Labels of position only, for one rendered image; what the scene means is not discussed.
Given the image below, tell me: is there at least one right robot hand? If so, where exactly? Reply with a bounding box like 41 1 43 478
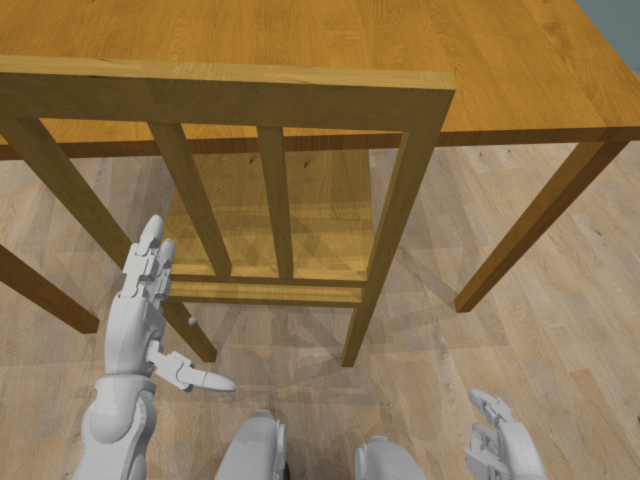
465 388 547 480

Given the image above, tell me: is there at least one robot left forearm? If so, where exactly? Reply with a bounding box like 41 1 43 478
72 374 157 480

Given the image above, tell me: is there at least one robot right thigh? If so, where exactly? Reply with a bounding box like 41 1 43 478
355 441 428 480

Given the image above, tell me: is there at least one table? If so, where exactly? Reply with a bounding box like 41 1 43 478
0 0 640 334

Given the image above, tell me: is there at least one chair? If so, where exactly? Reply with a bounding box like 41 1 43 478
0 55 456 367

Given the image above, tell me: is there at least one left robot hand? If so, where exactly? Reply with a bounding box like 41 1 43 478
104 215 236 393

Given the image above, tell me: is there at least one robot right shin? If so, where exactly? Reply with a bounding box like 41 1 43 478
367 436 388 446

